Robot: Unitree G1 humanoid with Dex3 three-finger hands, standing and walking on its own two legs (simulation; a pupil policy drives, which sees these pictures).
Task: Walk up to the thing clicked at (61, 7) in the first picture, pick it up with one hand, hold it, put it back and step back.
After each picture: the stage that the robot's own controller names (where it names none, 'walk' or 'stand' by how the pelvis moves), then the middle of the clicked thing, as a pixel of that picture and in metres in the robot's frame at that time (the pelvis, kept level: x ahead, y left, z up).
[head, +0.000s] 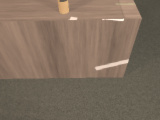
stand; out of the picture +1.03 +0.16 +0.03
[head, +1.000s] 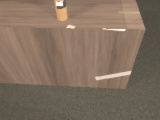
rise first; (59, 0) +0.94 +0.19 +0.04
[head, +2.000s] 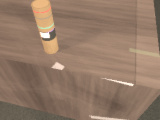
walk; (46, 29) +0.58 +0.22 +0.04
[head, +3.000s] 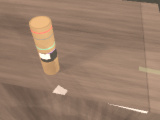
stand; (46, 49) +0.47 +0.16 +0.06
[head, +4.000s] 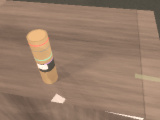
stand; (44, 59) +0.46 +0.18 +0.03
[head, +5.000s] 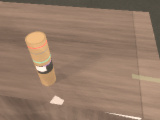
stand; (43, 61) +0.45 +0.18 +0.02
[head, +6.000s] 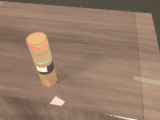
stand; (43, 62) +0.45 +0.18 +0.02
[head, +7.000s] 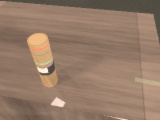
stand; (44, 63) +0.45 +0.18 +0.02
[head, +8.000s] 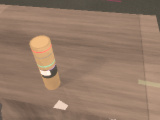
rise first; (47, 65) +0.44 +0.17 +0.03
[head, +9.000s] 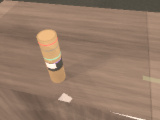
go down; (53, 59) +0.46 +0.17 +0.03
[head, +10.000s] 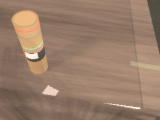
go down; (33, 47) +0.46 +0.15 +0.05
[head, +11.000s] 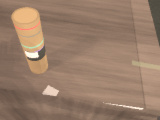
approach; (33, 46) +0.46 +0.15 +0.07
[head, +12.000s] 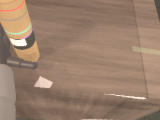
close in; (20, 32) +0.46 +0.16 +0.11
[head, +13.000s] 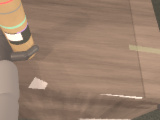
close; (15, 27) +0.48 +0.16 +0.11
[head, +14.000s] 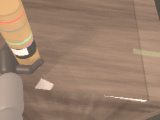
lift; (21, 41) +0.43 +0.16 +0.11
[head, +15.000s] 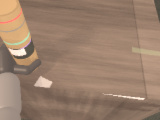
lift; (19, 41) +0.43 +0.17 +0.11
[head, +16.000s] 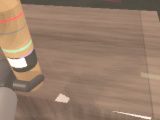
lift; (20, 52) +0.32 +0.18 +0.22
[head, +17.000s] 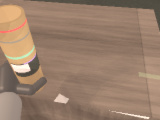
hold; (23, 57) +0.32 +0.17 +0.20
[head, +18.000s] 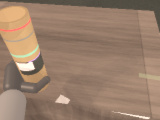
hold; (27, 56) +0.33 +0.16 +0.19
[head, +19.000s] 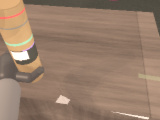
crouch; (22, 46) +0.36 +0.18 +0.21
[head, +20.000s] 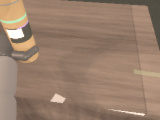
lower; (16, 25) +0.44 +0.19 +0.21
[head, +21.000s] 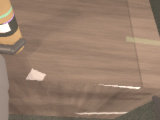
lower; (1, 18) +0.50 +0.18 +0.12
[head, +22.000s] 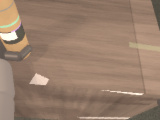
lower; (8, 26) +0.48 +0.18 +0.12
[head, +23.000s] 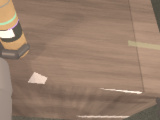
lower; (5, 23) +0.48 +0.18 +0.12
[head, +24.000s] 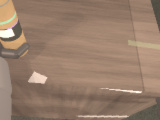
lower; (5, 23) +0.48 +0.18 +0.12
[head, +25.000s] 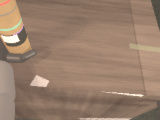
open; (11, 28) +0.47 +0.17 +0.12
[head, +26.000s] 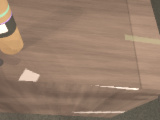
rise; out of the picture +0.48 +0.18 +0.13
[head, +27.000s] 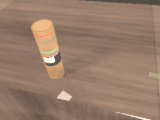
sink last; (50, 52) +0.46 +0.17 +0.08
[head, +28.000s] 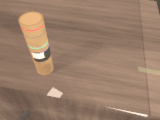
stand; (39, 47) +0.46 +0.18 +0.08
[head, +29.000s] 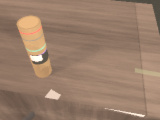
stand; (37, 50) +0.46 +0.18 +0.08
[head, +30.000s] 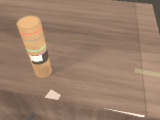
stand; (37, 50) +0.46 +0.18 +0.07
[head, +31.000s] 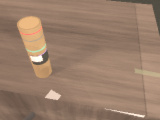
stand; (37, 51) +0.46 +0.18 +0.07
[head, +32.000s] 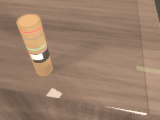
stand; (38, 49) +0.46 +0.18 +0.08
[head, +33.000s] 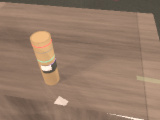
stand; (47, 61) +0.46 +0.17 +0.03
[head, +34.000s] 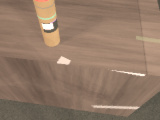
walk; (47, 19) +0.57 +0.15 +0.05
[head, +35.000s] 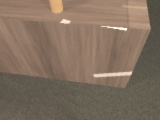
walk; out of the picture +0.88 +0.19 +0.05
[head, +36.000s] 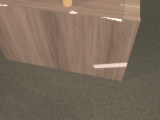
stand; out of the picture +1.12 +0.15 +0.04
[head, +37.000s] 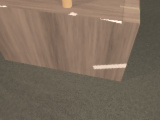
stand; out of the picture +1.11 +0.14 +0.02
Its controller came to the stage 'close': yes
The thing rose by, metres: 0.19
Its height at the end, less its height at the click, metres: +0.00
